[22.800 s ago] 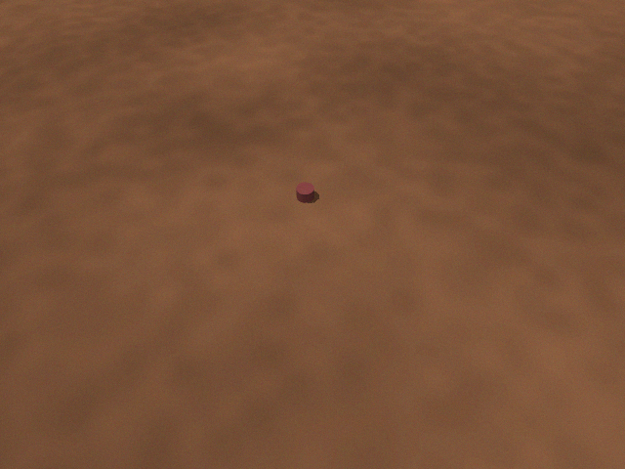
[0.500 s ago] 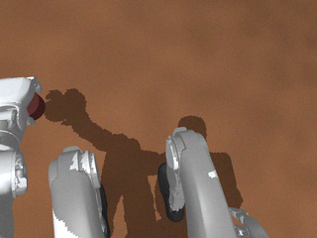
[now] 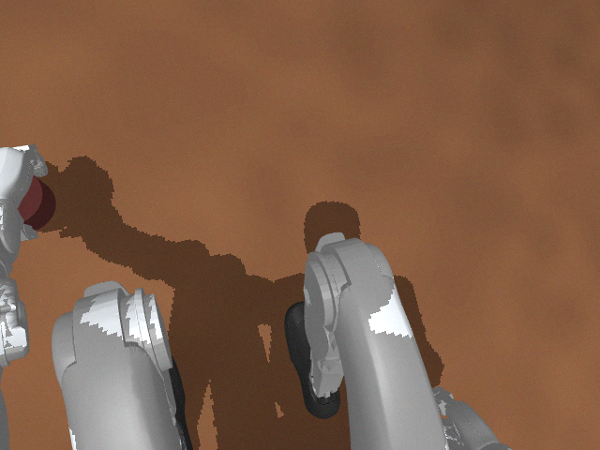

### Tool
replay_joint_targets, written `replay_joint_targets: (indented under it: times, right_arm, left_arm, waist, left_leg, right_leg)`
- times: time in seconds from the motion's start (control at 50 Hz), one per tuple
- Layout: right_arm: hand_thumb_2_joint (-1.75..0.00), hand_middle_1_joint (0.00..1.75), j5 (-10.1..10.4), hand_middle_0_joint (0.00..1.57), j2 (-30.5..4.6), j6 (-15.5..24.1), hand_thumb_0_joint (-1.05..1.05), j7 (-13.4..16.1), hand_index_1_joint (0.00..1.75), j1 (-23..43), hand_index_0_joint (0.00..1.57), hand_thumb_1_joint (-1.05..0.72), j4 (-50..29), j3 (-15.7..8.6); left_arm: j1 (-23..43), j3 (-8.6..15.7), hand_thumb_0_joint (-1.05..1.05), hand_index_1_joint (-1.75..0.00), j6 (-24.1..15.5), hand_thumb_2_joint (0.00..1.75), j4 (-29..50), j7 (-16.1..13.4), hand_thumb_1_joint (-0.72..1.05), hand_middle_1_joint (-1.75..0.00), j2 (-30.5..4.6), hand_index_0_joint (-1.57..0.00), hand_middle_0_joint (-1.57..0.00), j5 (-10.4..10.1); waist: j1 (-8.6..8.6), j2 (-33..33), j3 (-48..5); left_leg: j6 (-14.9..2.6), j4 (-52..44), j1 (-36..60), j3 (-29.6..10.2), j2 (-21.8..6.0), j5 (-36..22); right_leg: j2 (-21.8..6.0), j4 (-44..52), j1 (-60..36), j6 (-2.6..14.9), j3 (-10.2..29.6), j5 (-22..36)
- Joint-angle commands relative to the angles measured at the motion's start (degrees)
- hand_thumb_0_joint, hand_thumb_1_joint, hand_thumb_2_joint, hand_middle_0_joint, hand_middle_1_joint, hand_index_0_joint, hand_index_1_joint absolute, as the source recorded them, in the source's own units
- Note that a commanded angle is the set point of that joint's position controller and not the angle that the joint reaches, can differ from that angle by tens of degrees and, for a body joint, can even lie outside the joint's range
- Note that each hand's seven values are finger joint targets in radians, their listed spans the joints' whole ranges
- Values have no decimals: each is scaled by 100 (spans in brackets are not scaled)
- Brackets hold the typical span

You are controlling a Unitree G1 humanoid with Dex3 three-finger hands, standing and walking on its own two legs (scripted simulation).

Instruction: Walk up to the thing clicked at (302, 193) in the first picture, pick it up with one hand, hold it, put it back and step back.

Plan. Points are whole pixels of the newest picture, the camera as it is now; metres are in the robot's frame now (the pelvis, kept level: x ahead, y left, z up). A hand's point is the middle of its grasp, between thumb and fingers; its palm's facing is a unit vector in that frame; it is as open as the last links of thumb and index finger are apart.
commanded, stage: rest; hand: left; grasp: from above
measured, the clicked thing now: (14, 200) +0.44 +0.30 -0.24
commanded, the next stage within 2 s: open in 0.90 s
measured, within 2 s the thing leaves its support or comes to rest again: rests again in 0.52 s
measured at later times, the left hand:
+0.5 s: hand (26, 201) +0.44 +0.29 -0.25, palm faces -0.47 -0.12 -0.88, open 10.3 cm
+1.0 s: hand (26, 202) +0.44 +0.29 -0.25, palm faces -0.47 -0.13 -0.87, open 10.3 cm
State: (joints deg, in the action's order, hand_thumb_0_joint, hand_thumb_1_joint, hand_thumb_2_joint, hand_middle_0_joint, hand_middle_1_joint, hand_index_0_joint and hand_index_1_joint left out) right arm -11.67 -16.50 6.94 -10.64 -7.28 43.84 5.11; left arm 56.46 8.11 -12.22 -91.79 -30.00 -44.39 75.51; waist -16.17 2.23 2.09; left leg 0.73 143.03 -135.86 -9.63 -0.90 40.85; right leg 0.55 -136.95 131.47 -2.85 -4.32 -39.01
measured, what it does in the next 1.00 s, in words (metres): stands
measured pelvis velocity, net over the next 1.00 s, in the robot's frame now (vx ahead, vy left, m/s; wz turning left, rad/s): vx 0.00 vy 0.01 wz -0.07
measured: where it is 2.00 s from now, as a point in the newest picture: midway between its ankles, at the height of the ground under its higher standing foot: (246, 404)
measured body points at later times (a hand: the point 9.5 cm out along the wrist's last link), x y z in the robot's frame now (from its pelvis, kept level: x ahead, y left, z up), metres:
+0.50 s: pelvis +0.00 +0.00 -0.01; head +0.28 +0.09 +0.33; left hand +0.46 +0.30 -0.20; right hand +0.05 -0.27 -0.09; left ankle +0.06 +0.13 -0.27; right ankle +0.10 -0.13 -0.27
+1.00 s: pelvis +0.00 +0.01 -0.01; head +0.28 +0.10 +0.33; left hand +0.46 +0.30 -0.20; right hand +0.04 -0.26 -0.08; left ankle +0.06 +0.13 -0.27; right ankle +0.10 -0.13 -0.27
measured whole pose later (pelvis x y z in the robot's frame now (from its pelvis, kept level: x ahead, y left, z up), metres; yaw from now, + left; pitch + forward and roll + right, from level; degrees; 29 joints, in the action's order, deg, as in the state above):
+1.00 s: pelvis +0.00 +0.01 -0.01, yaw -4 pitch +29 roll -13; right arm -15.8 -19.3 12.8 -15.4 -4.7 41.5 12.7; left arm 59.4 9.9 -13.9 -102.6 -37.6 -54.4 76.6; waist -20.6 6.0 8.0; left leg 0.7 147.5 -135.2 -13.9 -1.1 42.5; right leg 2.0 -138.0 129.5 -3.7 -7.6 -38.7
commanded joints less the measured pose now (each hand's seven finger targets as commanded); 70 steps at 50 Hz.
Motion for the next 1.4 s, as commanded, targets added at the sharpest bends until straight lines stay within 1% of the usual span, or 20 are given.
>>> replay_joint_targets:
  times: [0.0,0.04,0.1,0.16,0.24,0.38,0.4,0.42,0.44,0.54,0.7,0.74,0.8,0.86,0.96,1.08,1.18,1.26,1.28,1.38]
  right_arm:
    - [-89,30,-35,20,-1603,48,0,60,30,-1291,20,-90,5,-410]
    - [-89,30,-106,20,-1595,80,0,-14,30,-1279,20,-89,1,-352]
    - [-89,30,-63,20,-1614,91,0,-30,30,-1202,20,-90,15,-308]
    - [-89,30,-162,20,-1646,147,0,-98,30,-1235,20,-90,36,-223]
    - [-89,30,-166,20,-1693,196,0,-145,30,-1156,20,-90,15,-149]
    - [-90,30,-241,20,-1844,277,0,-227,30,-1073,20,-90,-79,-103]
    - [-90,30,-229,20,-1786,280,0,-251,30,-1094,20,-90,-52,-63]
    - [-90,30,-301,20,-1879,302,0,-269,30,-1135,20,-90,-30,-74]
    - [-90,30,-268,20,-1900,322,0,-264,30,-1055,20,-90,-95,-67]
    - [-90,30,-269,20,-1828,363,0,-310,30,-1026,20,-90,-18,35]
    - [-90,30,-347,20,-2024,440,0,-349,30,-1001,20,-90,-31,83]
    - [-90,30,-363,20,-2029,468,0,-354,30,-1011,20,-90,-50,108]
    - [-90,30,-377,20,-2002,527,0,-410,30,-872,20,-90,-163,200]
    - [-90,30,-370,20,-2083,552,0,-380,30,-940,20,-90,-118,209]
    - [-90,30,-427,20,-2086,582,0,-416,30,-876,20,-90,-186,283]
    - [-90,30,-465,20,-2109,604,0,-409,30,-851,20,-89,-168,384]
    - [-90,30,-481,20,-2131,638,0,-416,30,-831,20,-89,-184,384]
    - [-90,30,-443,20,-2104,693,0,-456,30,-800,20,-89,-134,379]
    - [-90,30,-455,20,-2193,680,0,-450,30,-798,20,-89,-151,354]
    - [-90,30,-446,20,-2111,685,0,-484,30,-744,20,-89,-221,382]
  left_arm:
    - [1640,360,0,-87,0,93,935,-405,55,-90,-1755,-91,-88,-107]
    - [1885,194,0,-89,-20,93,836,-418,57,-92,-1616,-92,-89,-36]
    - [1743,254,0,-89,-13,95,758,-502,56,-92,-1710,-91,-88,-123]
    - [1886,146,0,-90,-15,96,572,-535,57,-93,-1679,-92,-89,-22]
    - [1659,272,0,-89,-34,96,572,-660,58,-92,-1862,-93,-90,-69]
    - [1697,428,0,-90,-46,97,471,-776,60,-93,-2139,-94,-91,-19]
    - [1636,274,0,-90,-25,97,276,-755,61,-93,-1984,-94,-92,-24]
    - [1683,440,0,-90,-34,97,214,-772,62,-93,-2184,-96,-93,-7]
    - [1670,397,0,-90,-50,98,323,-775,63,-93,-2136,-95,-93,-26]
    - [1703,101,0,-88,-82,94,338,-768,61,-91,-1934,-95,-92,-88]
    - [1740,283,0,-88,-82,93,-125,-884,61,-91,-2278,-95,-91,-5]
    - [1712,345,0,-88,-95,94,-30,-930,60,-91,-2325,-94,-91,-37]
    - [1816,34,0,-88,-88,90,-333,-912,61,-92,-2061,-94,-90,-22]
    - [1709,264,0,-88,-100,91,-310,-940,59,-92,-2426,-92,-89,-10]
    - [1754,130,0,-89,-141,89,-585,-942,57,-93,-2316,-90,-87,42]
    - [1756,276,0,-87,-182,81,-487,-1006,15,-91,-2612,-50,-46,25]
    - [1725,139,0,-91,-183,83,-452,-1027,-25,-94,-2506,-29,-26,15]
    - [1864,-90,0,-95,-165,88,-303,-1033,-38,-98,-2247,-18,-16,-75]
    - [1728,225,0,-98,-151,91,-233,-1094,-40,-100,-2630,-16,-14,-71]
    - [1729,-20,0,-105,-15,99,-503,-990,-49,-106,-2229,-9,-8,-75]
  waist:
    - [32,-2223,-4305]
    - [-190,-2246,-4148]
    - [-82,-2375,-4276]
    - [-312,-2264,-3929]
    - [-187,-2431,-4020]
    - [-272,-2383,-3939]
    - [-320,-2435,-3795]
    - [-431,-2378,-3711]
    - [-320,-2404,-3748]
    - [-367,-2486,-3736]
    - [-576,-2399,-3413]
    - [-498,-2455,-3503]
    - [-658,-2257,-3155]
    - [-575,-2356,-3311]
    - [-735,-2205,-3029]
    - [-663,-2241,-3109]
    - [-691,-2276,-3150]
    - [-683,-2383,-3156]
    - [-577,-2496,-3398]
    - [-693,-2407,-2992]
  left_leg:
    - [-156,-1430,3175,610,40,-1354]
    - [-164,-1340,3050,591,26,-1347]
    - [-142,-1318,3147,549,22,-1468]
    - [-165,-1183,2985,541,8,-1423]
    - [-135,-1184,3075,504,-12,-1571]
    - [-135,-1113,3023,443,-34,-1583]
    - [-143,-1087,2938,444,-44,-1520]
    - [-141,-1043,2927,442,-42,-1558]
    - [-124,-1100,2936,414,-37,-1526]
    - [-132,-1114,2994,391,-51,-1432]
    - [-123,-1022,2976,309,-85,-1450]
    - [-103,-1104,3023,281,-84,-1469]
    - [-146,-1055,2723,274,-95,-1141]
    - [-128,-1074,2863,274,-91,-1330]
    - [-150,-1030,2688,226,-104,-1111]
    - [-136,-1092,2709,167,-120,-1127]
    - [-150,-1029,2710,204,-126,-1115]
    - [-105,-1066,2839,152,-141,-1197]
    - [-79,-1148,2988,115,-145,-1293]
    - [-99,-1123,2721,141,-125,-1164]
  right_leg:
    - [184,1139,-2112,436,-697,1474]
    - [219,1106,-2067,422,-725,1530]
    - [231,1035,-2072,450,-733,1637]
    - [255,1029,-2081,412,-776,1657]
    - [264,981,-2190,424,-804,1776]
    - [291,964,-2236,407,-871,1821]
    - [302,947,-2237,414,-847,1794]
    - [287,935,-2255,395,-884,1832]
    - [292,935,-2194,421,-896,1749]
    - [331,986,-2232,408,-892,1725]
    - [323,923,-2146,380,-997,1772]
    - [347,957,-2226,395,-1003,1748]
    - [370,1003,-2110,377,-1004,1514]
    - [354,977,-2237,378,-1010,1640]
    - [374,1003,-2192,357,-1028,1500]
    - [395,1044,-2292,358,-1072,1495]
    - [422,1061,-2372,350,-1038,1537]
    - [426,1023,-2242,358,-1085,1611]
    - [418,1029,-2376,366,-1115,1646]
    - [395,1020,-2171,365,-1094,1572]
